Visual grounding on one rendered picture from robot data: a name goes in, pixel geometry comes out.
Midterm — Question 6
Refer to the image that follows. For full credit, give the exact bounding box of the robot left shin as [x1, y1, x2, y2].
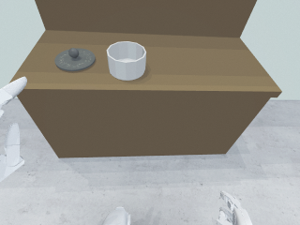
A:
[115, 207, 125, 211]

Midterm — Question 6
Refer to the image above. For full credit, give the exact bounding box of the robot right hand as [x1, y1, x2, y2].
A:
[217, 190, 253, 225]

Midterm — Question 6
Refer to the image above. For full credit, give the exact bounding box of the robot left hand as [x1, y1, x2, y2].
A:
[0, 77, 27, 182]

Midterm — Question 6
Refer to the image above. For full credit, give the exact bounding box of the knob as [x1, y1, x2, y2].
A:
[68, 48, 79, 58]

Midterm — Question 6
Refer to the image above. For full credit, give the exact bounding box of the table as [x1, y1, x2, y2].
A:
[9, 0, 282, 158]

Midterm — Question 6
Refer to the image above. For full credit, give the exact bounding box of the left robot thigh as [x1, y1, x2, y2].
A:
[101, 210, 131, 225]

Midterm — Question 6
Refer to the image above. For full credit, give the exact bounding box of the pot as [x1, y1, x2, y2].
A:
[107, 41, 146, 81]

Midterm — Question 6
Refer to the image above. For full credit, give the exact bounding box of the lid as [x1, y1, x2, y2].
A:
[54, 48, 96, 71]

